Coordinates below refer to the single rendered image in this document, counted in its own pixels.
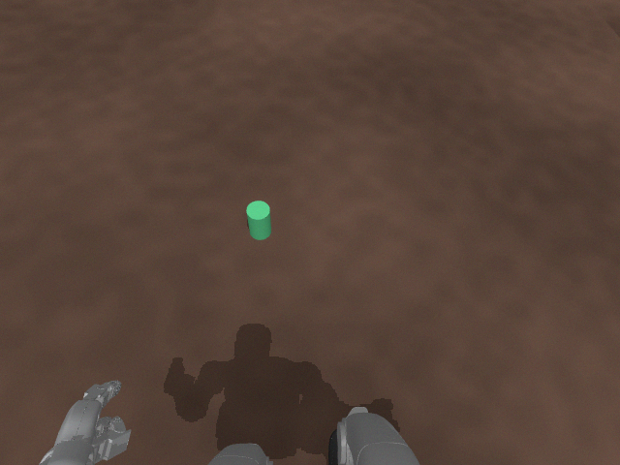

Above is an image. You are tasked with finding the left robot arm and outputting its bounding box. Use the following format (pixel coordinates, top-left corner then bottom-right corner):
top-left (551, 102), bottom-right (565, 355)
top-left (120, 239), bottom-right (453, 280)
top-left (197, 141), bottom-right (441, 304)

top-left (39, 440), bottom-right (95, 465)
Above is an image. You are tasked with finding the left robot hand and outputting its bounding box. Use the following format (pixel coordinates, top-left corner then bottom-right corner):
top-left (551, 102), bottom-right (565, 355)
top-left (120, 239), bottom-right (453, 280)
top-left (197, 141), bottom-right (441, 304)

top-left (54, 381), bottom-right (131, 464)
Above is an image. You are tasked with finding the can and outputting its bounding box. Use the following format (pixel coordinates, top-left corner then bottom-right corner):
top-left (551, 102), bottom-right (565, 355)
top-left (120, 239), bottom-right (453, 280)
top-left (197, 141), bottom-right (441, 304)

top-left (246, 201), bottom-right (271, 240)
